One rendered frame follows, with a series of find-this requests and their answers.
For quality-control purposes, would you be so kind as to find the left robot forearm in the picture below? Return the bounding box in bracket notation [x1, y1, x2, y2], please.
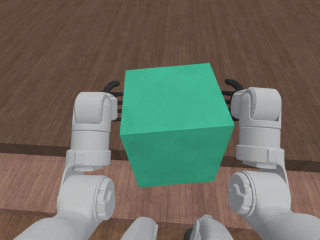
[56, 92, 118, 212]

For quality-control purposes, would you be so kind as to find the left robot thigh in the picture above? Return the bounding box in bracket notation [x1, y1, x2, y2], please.
[120, 217, 158, 240]

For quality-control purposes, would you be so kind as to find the right robot forearm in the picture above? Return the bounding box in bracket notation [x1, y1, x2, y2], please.
[230, 87, 291, 206]

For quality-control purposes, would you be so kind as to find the left robot hand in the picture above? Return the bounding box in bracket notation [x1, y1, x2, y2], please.
[102, 80, 124, 122]

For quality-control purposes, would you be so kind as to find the right robot upper arm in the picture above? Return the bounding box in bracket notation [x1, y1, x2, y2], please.
[227, 170, 320, 240]

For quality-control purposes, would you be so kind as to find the left robot upper arm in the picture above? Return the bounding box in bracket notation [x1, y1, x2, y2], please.
[13, 174, 116, 240]

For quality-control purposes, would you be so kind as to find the carton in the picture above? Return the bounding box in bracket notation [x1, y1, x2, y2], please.
[119, 63, 235, 188]

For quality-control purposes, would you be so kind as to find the right robot hand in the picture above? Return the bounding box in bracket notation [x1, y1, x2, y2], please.
[221, 79, 245, 121]

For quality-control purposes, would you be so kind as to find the right robot foot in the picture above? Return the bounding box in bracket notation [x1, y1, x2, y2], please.
[183, 228, 193, 240]

